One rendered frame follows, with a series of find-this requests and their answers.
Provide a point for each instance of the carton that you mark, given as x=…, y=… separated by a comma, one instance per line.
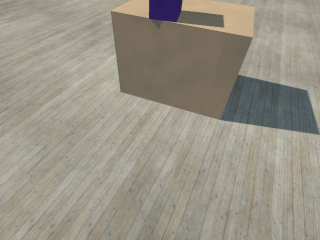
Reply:
x=165, y=10

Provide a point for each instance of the pedestal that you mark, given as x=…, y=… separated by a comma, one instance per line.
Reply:
x=191, y=64

